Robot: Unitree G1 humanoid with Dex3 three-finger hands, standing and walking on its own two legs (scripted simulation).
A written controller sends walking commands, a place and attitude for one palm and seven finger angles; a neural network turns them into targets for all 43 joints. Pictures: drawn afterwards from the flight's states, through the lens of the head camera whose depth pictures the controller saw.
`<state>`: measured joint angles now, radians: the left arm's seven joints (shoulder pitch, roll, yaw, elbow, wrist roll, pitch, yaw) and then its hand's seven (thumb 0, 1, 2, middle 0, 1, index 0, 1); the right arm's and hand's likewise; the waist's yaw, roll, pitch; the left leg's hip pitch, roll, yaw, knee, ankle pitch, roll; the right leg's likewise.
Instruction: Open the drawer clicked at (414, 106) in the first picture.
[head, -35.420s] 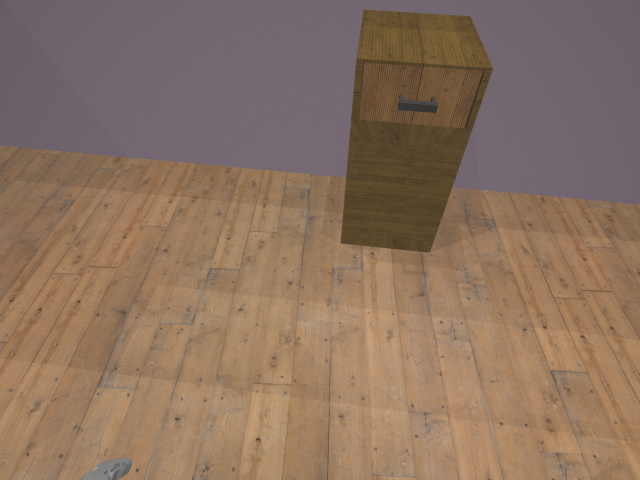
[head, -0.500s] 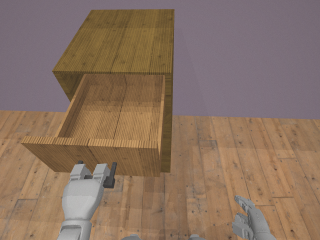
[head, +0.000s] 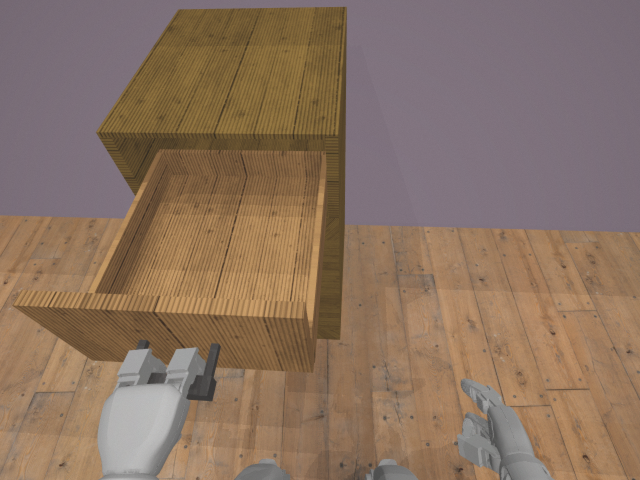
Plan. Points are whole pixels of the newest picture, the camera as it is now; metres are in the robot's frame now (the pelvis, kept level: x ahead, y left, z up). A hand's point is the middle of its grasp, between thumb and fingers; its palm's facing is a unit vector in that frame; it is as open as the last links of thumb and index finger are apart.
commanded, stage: pull the drawer open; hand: left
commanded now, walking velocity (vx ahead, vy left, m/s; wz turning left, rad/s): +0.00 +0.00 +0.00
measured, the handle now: (172, 367) +0.25 +0.21 -0.01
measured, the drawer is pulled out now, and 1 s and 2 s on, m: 0.30 0.30 0.30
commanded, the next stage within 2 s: open the thumb to release the handle in 0.12 s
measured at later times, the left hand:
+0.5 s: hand (171, 414) +0.20 +0.20 -0.02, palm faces +0.04 -0.09 -1.00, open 7.6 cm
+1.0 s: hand (168, 420) +0.20 +0.20 -0.02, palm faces +0.04 -0.09 -0.99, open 13.8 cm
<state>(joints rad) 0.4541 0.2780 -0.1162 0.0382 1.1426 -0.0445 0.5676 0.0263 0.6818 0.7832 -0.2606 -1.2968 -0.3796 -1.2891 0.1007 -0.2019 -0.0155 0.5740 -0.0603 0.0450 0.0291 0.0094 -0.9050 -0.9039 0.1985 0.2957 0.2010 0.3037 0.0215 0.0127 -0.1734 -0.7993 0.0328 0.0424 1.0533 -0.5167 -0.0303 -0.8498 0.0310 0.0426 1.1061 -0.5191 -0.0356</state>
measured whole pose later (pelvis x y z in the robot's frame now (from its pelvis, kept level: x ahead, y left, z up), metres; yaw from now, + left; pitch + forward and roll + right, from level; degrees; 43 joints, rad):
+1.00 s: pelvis -0.02 +0.00 +0.00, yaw +2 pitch +14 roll +1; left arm 0.32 0.26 -0.17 0.14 1.15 0.01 0.60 0.00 -0.48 0.31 -0.31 -1.20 -0.32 -1.20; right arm 0.10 -0.22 -0.04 0.61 -0.06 0.05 -0.01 0.01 -0.91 -0.90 0.20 0.30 0.20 0.30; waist 0.04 0.03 -0.16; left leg -0.81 0.02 0.01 1.05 -0.49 -0.03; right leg -0.84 0.02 0.01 1.09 -0.49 -0.03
